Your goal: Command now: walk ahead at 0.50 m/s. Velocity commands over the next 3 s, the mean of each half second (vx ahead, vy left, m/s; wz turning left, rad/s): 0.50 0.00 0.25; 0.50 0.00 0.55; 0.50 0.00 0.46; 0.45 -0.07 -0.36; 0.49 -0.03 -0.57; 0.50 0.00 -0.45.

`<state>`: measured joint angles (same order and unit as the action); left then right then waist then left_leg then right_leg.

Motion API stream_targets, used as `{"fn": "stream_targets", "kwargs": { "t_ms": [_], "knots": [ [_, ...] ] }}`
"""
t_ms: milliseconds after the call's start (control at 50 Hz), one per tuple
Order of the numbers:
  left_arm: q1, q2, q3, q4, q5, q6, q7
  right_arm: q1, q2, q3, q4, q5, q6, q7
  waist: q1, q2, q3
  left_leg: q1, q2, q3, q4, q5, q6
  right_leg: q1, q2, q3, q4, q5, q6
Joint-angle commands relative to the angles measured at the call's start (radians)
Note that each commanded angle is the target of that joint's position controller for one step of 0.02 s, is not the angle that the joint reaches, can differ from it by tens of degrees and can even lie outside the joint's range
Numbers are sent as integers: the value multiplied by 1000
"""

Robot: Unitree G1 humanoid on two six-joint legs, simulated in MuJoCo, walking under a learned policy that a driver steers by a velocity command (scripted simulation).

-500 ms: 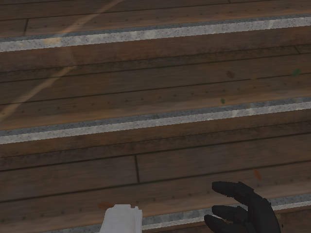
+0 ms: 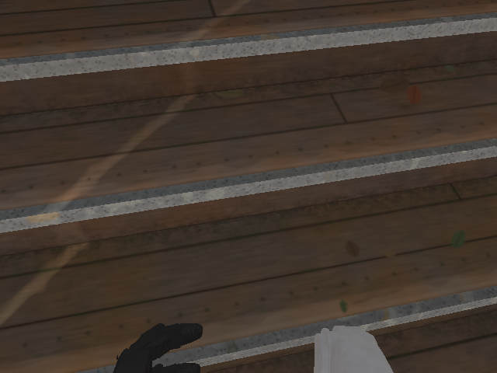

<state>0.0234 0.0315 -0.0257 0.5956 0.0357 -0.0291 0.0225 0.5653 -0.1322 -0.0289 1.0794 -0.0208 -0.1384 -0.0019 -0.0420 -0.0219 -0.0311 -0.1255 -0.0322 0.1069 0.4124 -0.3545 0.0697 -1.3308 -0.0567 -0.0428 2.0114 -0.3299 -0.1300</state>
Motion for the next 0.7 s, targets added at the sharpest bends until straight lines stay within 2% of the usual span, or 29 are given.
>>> {"fn": "stream_targets", "kwargs": {
  "t_ms": [20,40,60,80,100,120,140,160,180,200,220,240,260,280,300,340,360,380,400,440,480,520,580,600,620,640,660,680,700],
  "knots": [
    [-253,52,-13,-175,-13,-13,-25,78,-98,-13,-36,2,13,-30,-31,82,115,30,201,-200,-379,249,137,-25,-57,-113,-313,-82,4],
    [-248,33,-15,-178,-3,-7,-41,106,-80,-14,-31,12,24,-47,-38,95,81,25,217,-173,-436,370,135,157,-78,-91,-469,-27,-17],
    [-215,27,-16,-147,-23,5,-50,95,-67,-5,-41,28,29,-53,-45,70,31,15,183,-118,-446,599,137,331,-19,-199,-593,-7,-31],
    [-118,10,-14,-115,-47,2,-48,21,-117,-9,-83,29,17,-46,29,133,-13,-31,207,-71,-360,1076,142,584,19,-206,-738,4,-56],
    [-7,36,5,-67,-49,7,-36,37,-177,-24,-101,34,6,-43,72,153,-136,27,255,-60,-221,1547,141,767,103,-244,-747,-29,-60],
    [119,94,29,-29,-38,17,-23,35,-234,-40,-113,44,-12,-38,137,170,-245,124,290,-82,-38,1786,137,880,144,-230,-828,-109,-67],
    [250,140,48,-5,-27,16,-19,-25,-295,-58,-135,57,-28,-14,224,226,-318,152,283,-80,175,1780,113,1031,147,-144,-1005,-67,-74],
    [304,226,82,32,-4,2,-8,-37,-228,-55,-166,66,-48,4,228,208,-369,-57,212,-112,460,1530,69,1209,18,125,-1108,-172,-116],
    [379,339,119,62,5,-1,-4,-56,-130,-48,-231,59,-48,37,233,-129,-415,-386,-18,-132,968,546,10,1357,-282,722,-1480,-176,-264],
    [279,334,128,73,0,12,-5,-82,-143,-69,-243,5,-48,39,180,-113,-462,-477,-57,-306,1380,263,10,1289,-319,979,-1725,-303,-210],
    [179,297,122,112,-18,-1,-10,-134,-70,-61,-320,-4,-23,30,78,-17,-277,-588,7,-272,1462,312,6,1148,-320,816,-1720,-478,-157],
    [165,218,103,170,-33,-20,-18,-198,-52,-50,-359,-32,-17,26,58,50,-136,-685,32,-201,1533,347,26,1057,-290,689,-1675,-475,-127],
    [214,143,86,238,-23,-38,-14,-241,-7,-39,-388,-33,-7,17,41,77,-30,-763,46,-208,1600,324,51,978,-272,530,-1642,-314,-106],
    [233,80,68,296,0,-53,-16,-235,34,-23,-392,-17,12,11,1,85,23,-808,39,-228,1639,304,69,918,-237,393,-1632,-177,-73],
    [267,53,60,333,11,-65,-20,-221,75,-3,-393,-9,33,13,-29,88,41,-837,32,-262,1686,328,89,897,-234,313,-1642,-59,-33],
    [316,56,60,387,5,-97,-32,-224,115,15,-389,10,66,4,-50,44,94,-974,21,-292,1671,268,100,920,-205,141,-1650,31,18],
    [307,66,58,378,2,-108,-33,-228,99,14,-386,10,78,2,-58,46,105,-975,23,-287,1574,278,86,896,-199,75,-1669,40,39],
    [283,73,52,379,2,-116,-35,-278,83,13,-400,8,83,-5,-68,50,109,-947,7,-264,1498,312,73,848,-180,2,-1696,88,62],
    [347,109,52,396,12,-129,-37,-364,88,14,-414,10,93,-18,-17,-1,94,-1021,-41,-164,1699,285,72,897,-207,-7,-1733,200,42],
    [397,180,63,421,9,-147,-45,-494,100,26,-482,-1,102,-35,-7,-56,97,-1200,-31,-159,1830,152,89,1035,-221,-7,-1787,246,32],
    [430,203,68,431,-2,-150,-39,-577,69,24,-538,-9,108,-49,-12,-20,121,-1274,0,-175,1753,74,101,1113,-208,-49,-1820,149,35],
    [510,172,62,453,-5,-137,-21,-683,65,39,-584,-9,112,-36,10,17,123,-1234,27,-99,1511,103,90,1135,-156,-105,-1858,110,65],
    [570,233,81,446,-12,-129,26,-728,41,40,-597,0,126,6,51,-48,58,-1086,104,53,1219,12,93,1287,-189,-162,-2005,347,-2],
    [540,209,70,423,-36,-114,39,-725,36,37,-577,5,128,15,62,-33,47,-987,101,100,1073,-54,108,1330,-181,-208,-1988,628,-10],
    [465,234,68,395,-57,-98,45,-668,80,58,-551,23,132,8,-1,-45,-27,-675,18,179,891,-68,112,1243,-152,-276,-1892,1229,-16],
    [513,309,85,374,-60,-98,55,-579,55,46,-519,36,141,-4,-13,-104,-111,-515,-63,233,866,-106,111,1286,-210,-257,-1748,1689,-21],
    [508,360,98,357,-60,-98,52,-427,14,27,-480,31,148,-11,-67,-178,-199,-436,-99,200,781,-142,136,1402,-255,-245,-1554,1872,-22],
    [461,397,108,317,-72,-98,24,-288,-53,3,-447,11,139,-15,-110,-219,-290,-289,-129,133,617,-159,163,1434,-261,-241,-1317,1829,-21],
    [440,392,112,258,-59,-109,3,-245,-129,-30,-433,10,129,-13,-127,-198,-327,-85,-96,-114,482,-202,196,1201,-222,-213,-1043,1461,7]
  ]
}}
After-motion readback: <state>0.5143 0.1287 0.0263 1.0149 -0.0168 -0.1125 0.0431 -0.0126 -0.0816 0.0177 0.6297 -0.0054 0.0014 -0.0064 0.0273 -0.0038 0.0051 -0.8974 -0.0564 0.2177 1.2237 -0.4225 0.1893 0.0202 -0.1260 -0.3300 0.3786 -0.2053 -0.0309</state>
